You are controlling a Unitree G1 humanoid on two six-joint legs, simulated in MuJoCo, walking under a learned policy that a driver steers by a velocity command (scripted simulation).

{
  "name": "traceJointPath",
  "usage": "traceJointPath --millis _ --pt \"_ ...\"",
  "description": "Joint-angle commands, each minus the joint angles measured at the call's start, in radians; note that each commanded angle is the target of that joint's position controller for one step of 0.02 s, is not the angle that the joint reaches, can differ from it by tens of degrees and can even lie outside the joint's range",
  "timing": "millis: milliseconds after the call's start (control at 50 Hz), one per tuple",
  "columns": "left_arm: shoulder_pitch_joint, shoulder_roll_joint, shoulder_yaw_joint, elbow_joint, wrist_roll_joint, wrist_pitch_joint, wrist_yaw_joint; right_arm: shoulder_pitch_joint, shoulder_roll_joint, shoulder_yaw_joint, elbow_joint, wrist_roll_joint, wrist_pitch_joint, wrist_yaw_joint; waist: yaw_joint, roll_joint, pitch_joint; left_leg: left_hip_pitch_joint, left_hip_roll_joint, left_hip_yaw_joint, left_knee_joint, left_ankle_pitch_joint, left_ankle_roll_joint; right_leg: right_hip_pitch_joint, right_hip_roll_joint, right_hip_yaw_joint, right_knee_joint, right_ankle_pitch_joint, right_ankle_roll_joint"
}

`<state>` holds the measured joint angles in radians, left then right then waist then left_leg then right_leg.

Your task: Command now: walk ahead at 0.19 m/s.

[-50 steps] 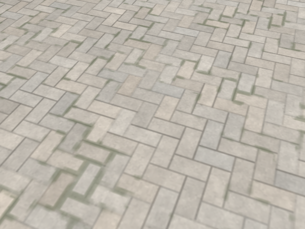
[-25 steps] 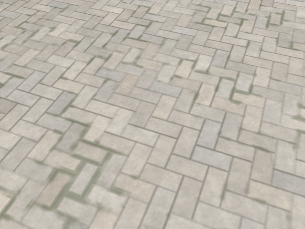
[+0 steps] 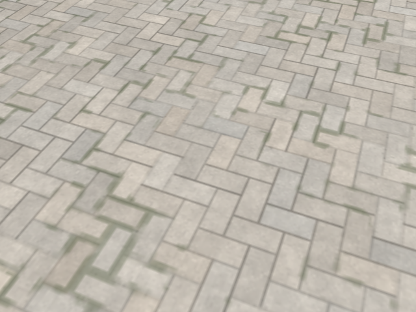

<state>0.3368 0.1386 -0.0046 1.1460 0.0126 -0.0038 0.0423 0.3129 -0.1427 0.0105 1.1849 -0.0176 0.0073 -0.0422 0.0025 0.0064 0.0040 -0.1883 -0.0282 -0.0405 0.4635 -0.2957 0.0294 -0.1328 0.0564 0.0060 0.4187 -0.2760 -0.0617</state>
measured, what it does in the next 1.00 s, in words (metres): walks ahead: left foot, then right foot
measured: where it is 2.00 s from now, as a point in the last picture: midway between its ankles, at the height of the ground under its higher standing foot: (261, 204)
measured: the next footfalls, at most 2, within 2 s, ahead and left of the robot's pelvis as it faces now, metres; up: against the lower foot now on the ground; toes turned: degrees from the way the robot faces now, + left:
left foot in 0.22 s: +0.11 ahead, +0.12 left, +0.00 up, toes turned +3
right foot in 0.70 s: +0.45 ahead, -0.01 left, +0.00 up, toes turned -8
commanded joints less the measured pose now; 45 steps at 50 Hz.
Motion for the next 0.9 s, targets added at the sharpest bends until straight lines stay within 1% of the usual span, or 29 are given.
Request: traceJointPath --millis 20,40,60,100,160,200,220,240,260,280,300,320,360,420,500,540,580,620,640,660,680,700,720,740,760,780,800,840,900 --pt "0.154 0.156 0.045 0.005 0.002 0.01 0.0 -0.01 -0.047 -0.01 -0.061 -0.023 -0.007 0.013 0.049 -0.146 0.17 -0.238 -0.025 0.059 0.16 -0.208 0.037 -0.067 -0.254 0.36 -0.258 -0.592 -0.141" --pt "0.165 0.157 0.051 0.006 0.004 0.008 -0.001 -0.031 -0.041 -0.009 -0.081 -0.03 -0.016 0.019 0.053 -0.152 0.202 -0.281 0.007 0.079 0.243 -0.16 0.037 -0.081 -0.318 0.43 -0.293 -0.6 -0.178" --pt "0.165 0.154 0.055 0.001 0.009 0.002 -0.003 -0.057 -0.051 -0.013 -0.103 -0.029 -0.027 0.024 0.054 -0.135 0.215 -0.319 0.032 0.072 0.301 -0.151 0.037 -0.084 -0.348 0.461 -0.315 -0.553 -0.199" --pt "0.151 0.164 0.064 -0.012 0.017 -0.016 -0.008 -0.073 -0.065 -0.022 -0.132 -0.023 -0.049 0.036 0.04 -0.097 0.197 -0.37 0.061 0.057 0.341 -0.166 0.038 -0.036 -0.352 0.433 -0.306 -0.424 -0.203" --pt "0.109 0.163 0.069 -0.03 0.008 -0.035 -0.012 -0.06 -0.061 -0.032 -0.154 -0.005 -0.07 0.048 0.007 -0.101 0.162 -0.224 0.043 0.094 0.191 -0.108 0.039 -0.08 -0.285 0.3 -0.253 -0.268 -0.163" --pt "0.057 0.163 0.072 -0.048 -0.004 -0.04 -0.015 0.082 -0.042 -0.038 -0.11 0.004 -0.075 0.047 -0.064 -0.078 0.137 0.067 -0.012 0.15 0.015 0.022 0.042 -0.24 -0.221 0.203 -0.156 -0.235 -0.131" --pt "0.051 0.143 0.066 -0.057 0.001 -0.047 -0.017 0.177 -0.062 -0.05 -0.079 0.003 -0.078 0.04 -0.098 -0.03 0.109 0.232 -0.011 0.118 -0.029 0.003 0.042 -0.336 -0.178 0.155 -0.05 -0.21 -0.11" --pt "0.024 0.086 0.048 -0.082 0.007 -0.06 -0.026 0.296 -0.133 -0.07 -0.061 -0.012 -0.086 0.03 -0.147 0.151 0.069 0.349 0.183 -0.16 -0.188 -0.183 0.067 -0.434 -0.077 0.023 0.248 -0.154 -0.069" --pt "0.027 0.052 0.041 -0.123 0.008 -0.067 -0.035 0.411 -0.236 -0.095 -0.038 -0.004 -0.078 0.029 -0.152 0.328 0.036 0.396 0.398 -0.579 -0.349 -0.447 0.167 -0.608 0.017 -0.076 0.531 -0.277 -0.042" --pt "-0.008 0.123 0.056 -0.131 0.037 -0.064 -0.045 0.327 -0.184 -0.085 -0.05 -0.005 -0.067 0.027 -0.096 0.161 0.123 0.279 0.412 -0.596 -0.348 -0.492 0.194 -0.641 -0.058 -0.012 0.69 -0.239 -0.054" --pt "-0.041 0.106 0.054 -0.138 0.036 -0.068 -0.056 0.222 -0.156 -0.075 -0.092 -0.005 -0.072 0.033 -0.057 0.062 0.172 0.196 0.376 -0.503 -0.344 -0.41 0.185 -0.647 -0.097 0.015 0.723 -0.13 -0.056" --pt "-0.04 0.085 0.05 -0.133 0.025 -0.075 -0.064 0.163 -0.144 -0.071 -0.114 -0.005 -0.082 0.036 -0.028 0.029 0.17 0.157 0.33 -0.398 -0.354 -0.254 0.169 -0.61 -0.122 0.023 0.707 -0.044 -0.045" --pt "-0.036 0.093 0.056 -0.126 0.027 -0.07 -0.073 0.145 -0.105 -0.055 -0.119 -0.001 -0.101 0.032 0.0 0.026 0.133 0.16 0.263 -0.246 -0.357 0.0 0.141 -0.561 -0.138 0.001 0.666 0.037 -0.018" --pt "-0.081 0.093 0.062 -0.145 0.022 -0.05 -0.075 0.233 -0.092 -0.044 -0.083 0.003 -0.114 0.026 0.001 0.057 0.102 0.221 0.225 -0.116 -0.314 0.365 0.133 -0.593 -0.12 -0.049 0.644 0.079 0.005" --pt "-0.275 0.07 0.049 -0.223 0.013 -0.04 -0.075 0.259 -0.092 -0.033 -0.079 -0.002 -0.116 0.023 -0.021 0.074 0.134 0.19 0.193 -0.021 -0.317 0.559 0.128 -0.595 -0.093 -0.106 0.463 0.151 0.018" --pt "-0.349 0.054 0.037 -0.251 0.005 -0.04 -0.076 0.261 -0.094 -0.031 -0.078 -0.003 -0.119 0.019 -0.033 0.085 0.149 0.165 0.184 0.034 -0.328 0.606 0.114 -0.522 -0.069 -0.136 0.321 0.199 0.005" --pt "-0.379 0.062 0.035 -0.267 0.002 -0.039 -0.075 0.273 -0.104 -0.033 -0.069 -0.005 -0.123 0.012 -0.034 0.094 0.15 0.179 0.204 0.072 -0.324 0.697 0.106 -0.446 -0.046 -0.16 0.234 0.212 -0.025" --pt "-0.333 0.09 0.044 -0.263 0.002 -0.043 -0.068 0.258 -0.122 -0.037 -0.067 -0.006 -0.13 0.005 0.001 0.096 0.111 0.234 0.225 0.114 -0.233 0.955 0.089 -0.351 -0.008 -0.172 0.2 0.194 -0.071" --pt "-0.271 0.107 0.053 -0.247 0.003 -0.047 -0.063 0.245 -0.136 -0.042 -0.07 -0.006 -0.13 0.0 0.032 0.1 0.07 0.261 0.232 0.133 -0.141 1.081 0.08 -0.286 0.019 -0.179 0.2 0.167 -0.094" --pt "-0.162 0.128 0.065 -0.214 0.004 -0.053 -0.059 0.229 -0.153 -0.047 -0.075 -0.009 -0.125 -0.004 0.078 0.104 0.011 0.279 0.238 0.146 0.002 1.154 0.076 -0.193 0.043 -0.176 0.19 0.138 -0.117" --pt "-0.027 0.144 0.079 -0.167 0.006 -0.06 -0.055 0.208 -0.171 -0.054 -0.082 -0.007 -0.119 -0.004 0.134 0.104 -0.055 0.259 0.236 0.158 0.181 1.115 0.073 -0.057 0.055 -0.166 0.131 0.152 -0.141" --pt "0.091 0.182 0.099 -0.134 0.021 -0.062 -0.048 0.191 -0.178 -0.057 -0.095 -0.002 -0.116 0.001 0.191 0.08 -0.104 0.121 0.212 0.176 0.415 0.903 0.068 0.123 -0.011 -0.069 0.08 0.101 -0.178" --pt "0.16 0.273 0.124 -0.134 0.033 -0.056 -0.044 0.216 -0.101 -0.046 -0.135 0.004 -0.116 0.015 0.165 -0.088 -0.189 -0.155 0.086 0.199 0.804 0.26 0.043 0.33 -0.278 0.336 0.053 0.022 -0.284" --pt "0.112 0.287 0.128 -0.137 0.01 -0.041 -0.055 0.217 -0.111 -0.058 -0.17 0.012 -0.118 0.033 0.113 -0.175 -0.24 -0.428 -0.057 0.049 1.034 -0.2 0.032 0.428 -0.403 0.789 -0.131 -0.039 -0.411" --pt "0.001 0.259 0.12 -0.157 -0.005 -0.04 -0.058 0.099 -0.143 -0.061 -0.215 -0.001 -0.126 0.038 0.077 -0.072 -0.094 -0.536 0.029 -0.023 1.011 -0.097 0.053 0.318 -0.371 0.68 -0.18 -0.13 -0.366" --pt "-0.057 0.204 0.107 -0.173 -0.006 -0.044 -0.058 0.029 -0.157 -0.064 -0.242 -0.002 -0.137 0.042 0.057 0.005 -0.005 -0.519 0.067 -0.016 0.94 -0.008 0.052 0.174 -0.346 0.565 -0.21 -0.062 -0.325" --pt "-0.084 0.169 0.097 -0.177 -0.001 -0.051 -0.056 0.015 -0.146 -0.066 -0.246 -0.004 -0.137 0.04 0.013 0.07 0.039 -0.458 0.098 -0.016 0.86 0.026 0.043 0.059 -0.304 0.477 -0.224 0.069 -0.285" --pt "-0.075 0.148 0.084 -0.174 -0.004 -0.069 -0.043 0.032 -0.118 -0.065 -0.258 -0.026 -0.103 0.04 -0.038 0.053 0.042 -0.355 0.122 -0.017 0.755 0.015 0.007 -0.064 -0.232 0.349 -0.223 0.26 -0.247" --pt "-0.005 0.19 0.089 -0.169 -0.009 -0.085 -0.037 -0.026 -0.111 -0.065 -0.299 -0.032 -0.066 0.043 -0.039 0.006 0.047 -0.373 0.124 0.02 0.634 0.049 -0.036 -0.101 -0.18 0.273 -0.229 0.364 -0.232"
Velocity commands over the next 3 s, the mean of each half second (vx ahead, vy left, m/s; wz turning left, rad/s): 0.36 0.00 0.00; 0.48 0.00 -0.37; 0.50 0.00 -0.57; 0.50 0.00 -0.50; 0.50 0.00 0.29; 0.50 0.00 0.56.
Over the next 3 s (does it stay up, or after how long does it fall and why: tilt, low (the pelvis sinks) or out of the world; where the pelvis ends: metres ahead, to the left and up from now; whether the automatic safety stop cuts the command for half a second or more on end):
stays up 1.37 -0.55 -0.01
